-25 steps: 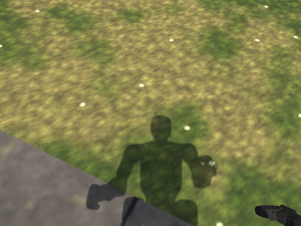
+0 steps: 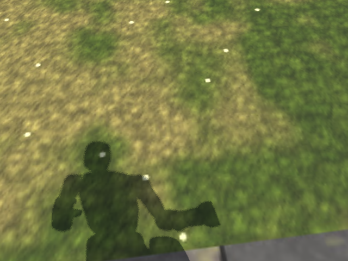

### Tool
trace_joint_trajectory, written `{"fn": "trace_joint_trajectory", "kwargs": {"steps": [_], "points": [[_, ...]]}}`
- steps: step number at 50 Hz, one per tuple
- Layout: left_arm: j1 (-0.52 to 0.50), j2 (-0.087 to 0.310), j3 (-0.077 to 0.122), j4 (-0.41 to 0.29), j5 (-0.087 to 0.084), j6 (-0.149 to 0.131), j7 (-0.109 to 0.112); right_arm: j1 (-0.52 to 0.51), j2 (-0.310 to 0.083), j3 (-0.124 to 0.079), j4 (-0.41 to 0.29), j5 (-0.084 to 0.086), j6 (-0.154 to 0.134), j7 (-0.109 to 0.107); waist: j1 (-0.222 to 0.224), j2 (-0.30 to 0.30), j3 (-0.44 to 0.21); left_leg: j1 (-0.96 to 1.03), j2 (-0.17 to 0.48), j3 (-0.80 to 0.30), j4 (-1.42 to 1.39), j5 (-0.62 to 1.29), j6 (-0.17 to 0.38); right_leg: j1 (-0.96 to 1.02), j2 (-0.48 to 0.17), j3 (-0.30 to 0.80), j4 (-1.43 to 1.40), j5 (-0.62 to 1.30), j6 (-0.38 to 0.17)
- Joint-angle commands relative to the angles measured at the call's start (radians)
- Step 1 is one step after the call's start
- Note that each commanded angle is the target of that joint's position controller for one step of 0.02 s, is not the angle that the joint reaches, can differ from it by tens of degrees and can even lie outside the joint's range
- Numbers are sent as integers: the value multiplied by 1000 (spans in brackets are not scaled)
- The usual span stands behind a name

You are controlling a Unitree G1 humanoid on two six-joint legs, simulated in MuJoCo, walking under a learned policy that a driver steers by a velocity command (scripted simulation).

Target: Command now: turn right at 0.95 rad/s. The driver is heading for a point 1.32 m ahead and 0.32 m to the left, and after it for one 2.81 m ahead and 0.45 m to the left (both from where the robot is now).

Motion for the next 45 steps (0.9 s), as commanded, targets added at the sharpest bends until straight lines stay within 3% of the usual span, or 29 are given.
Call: {"fn": "trace_joint_trajectory", "kwargs": {"steps": [1,3,5,8,10,13,15,16,17,18,20,21,22,23,24,25,26,27,28,29,30,31,32,33,34,35,37,43,45], "points": [[-27,167,50,-74,-26,-16,25,-72,-86,-18,-106,-11,-23,-22,7,-132,-167,-245,-20,-111,59,105,11,289,-235,342,-221,492,-191],[-54,160,46,-87,-12,-5,37,-36,-69,-14,-87,-10,-25,-14,-12,-137,-186,-171,-63,-104,0,174,0,233,-192,327,-220,483,-181],[-36,169,51,-81,-14,-3,45,-42,-47,-5,-79,-3,-27,-11,-2,-126,-190,-143,-97,-114,-124,205,-10,227,-170,351,-213,426,-174],[-53,149,39,-78,-6,-2,52,-12,-39,9,-50,1,-18,0,13,-157,-214,-64,-78,-97,-240,247,-20,211,-179,322,-184,373,-162],[-45,118,19,-61,10,-3,45,-15,-36,16,-52,5,-12,9,33,-174,-213,18,-53,-79,-273,235,-15,162,-189,320,-176,382,-169],[-54,29,-26,-24,30,-16,22,-3,-11,30,-54,9,-14,25,33,-175,-188,172,-18,-65,-391,221,14,91,-197,303,-179,328,-168],[-57,49,-25,-2,28,-27,15,-2,-21,29,-66,12,-19,32,14,-173,-128,264,-48,-30,-575,336,48,58,-159,266,-173,195,-134],[-21,72,-17,11,29,-33,17,-23,-63,21,-87,3,-21,32,28,-144,-101,266,-36,-69,-613,449,69,67,-124,253,-156,116,-99],[25,98,-5,11,40,-38,24,-44,-139,6,-116,0,-22,27,76,-47,-86,248,25,-171,-606,661,107,69,-58,211,-88,4,-57],[40,89,-3,4,46,-41,30,-48,-181,-10,-112,15,-21,26,104,87,-84,214,65,-257,-641,650,178,67,24,95,-29,-40,-5],[-58,76,4,-21,23,-36,48,15,-137,-8,-105,17,-17,22,46,201,-86,208,148,-468,-737,562,276,38,70,19,103,-79,42],[-76,57,5,-26,14,-31,50,42,-132,-9,-107,17,-16,17,29,216,-93,246,163,-520,-747,586,302,-3,87,24,143,-142,44],[-72,41,5,-38,12,-33,43,97,-127,-14,-95,27,-17,11,16,206,-150,308,159,-555,-768,346,313,-39,91,38,170,-287,36],[-69,30,6,-43,0,-43,27,136,-131,-20,-89,37,-19,6,6,179,-157,316,155,-592,-800,2,309,-56,63,74,176,-317,19],[-60,16,5,-40,-15,-57,10,122,-141,-24,-93,46,-17,3,25,173,-122,244,140,-604,-838,-230,293,-21,44,85,105,-297,-1],[-23,10,8,-22,-26,-74,0,50,-150,-26,-113,55,-7,-1,74,180,-80,111,95,-566,-861,-266,264,109,45,69,-34,-240,-18],[63,20,21,20,-29,-88,-5,-35,-130,-22,-144,59,7,-7,136,171,-73,-28,25,-493,-836,-220,214,306,35,43,-199,-86,-30],[205,73,43,82,-15,-93,-2,-98,-78,-10,-183,52,10,-11,190,122,-94,-230,-61,-367,-700,-136,121,559,-41,80,-260,-50,-43],[268,154,64,104,4,-98,1,-78,22,16,-213,65,4,-7,170,-164,-136,-425,-166,-177,-323,-37,71,685,-305,457,-359,-353,-113],[172,141,55,77,26,-113,-2,-70,-23,12,-232,59,-15,1,116,-182,-50,-532,-62,-230,-128,41,85,548,-430,652,-414,-495,-176],[106,86,37,54,15,-125,10,-41,-52,4,-219,59,-23,13,74,-161,-6,-554,-29,-226,-35,121,91,500,-421,595,-425,-490,-172],[83,59,27,54,-2,-133,16,8,-56,2,-190,53,-25,21,55,-139,2,-554,-12,-209,16,185,82,498,-379,501,-431,-414,-141],[89,60,25,62,-6,-135,21,25,-56,1,-176,45,-31,27,54,-128,-5,-555,3,-193,63,236,76,499,-347,412,-434,-326,-111],[146,86,15,93,58,-120,24,-41,-74,-3,-175,-74,0,75,75,-19,12,-471,-27,-107,115,266,68,378,-316,299,-480,-296,-88],[157,100,18,107,60,-118,20,-27,-50,2,-174,-68,14,100,67,-66,33,-451,-24,-94,145,301,66,346,-286,219,-490,-236,-70],[174,100,16,118,52,-120,16,-19,-44,6,-166,-51,22,114,67,-98,34,-442,-18,-89,165,331,68,338,-268,153,-493,-188,-55],[219,90,8,144,44,-126,10,-45,-51,7,-164,-32,31,124,78,-126,54,-449,-10,-81,166,378,72,342,-260,60,-497,-125,-40],[339,84,-4,223,49,-134,23,-258,-31,36,-213,-34,23,150,138,-128,150,-448,10,56,-107,386,127,456,-279,-144,-538,41,-29],[376,96,-6,256,52,-129,31,-310,-7,53,-234,-32,19,154,143,-131,168,-408,-3,124,-206,314,174,522,-290,-213,-508,273,-24]]}}
Velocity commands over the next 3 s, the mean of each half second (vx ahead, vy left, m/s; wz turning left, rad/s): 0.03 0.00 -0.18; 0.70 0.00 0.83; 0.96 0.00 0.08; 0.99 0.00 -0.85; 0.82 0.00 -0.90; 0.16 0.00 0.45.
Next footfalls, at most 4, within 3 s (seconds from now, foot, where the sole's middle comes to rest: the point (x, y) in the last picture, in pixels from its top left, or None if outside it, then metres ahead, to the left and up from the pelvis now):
0.32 left None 0.11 0.13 -0.77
1.00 left None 0.37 0.24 -0.77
1.48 right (93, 171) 0.82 0.41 -0.77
1.88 left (33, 119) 1.12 0.74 -0.77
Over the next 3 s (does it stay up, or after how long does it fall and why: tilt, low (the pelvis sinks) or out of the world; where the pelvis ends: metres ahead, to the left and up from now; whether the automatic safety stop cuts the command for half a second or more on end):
stays up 1.71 0.51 0.00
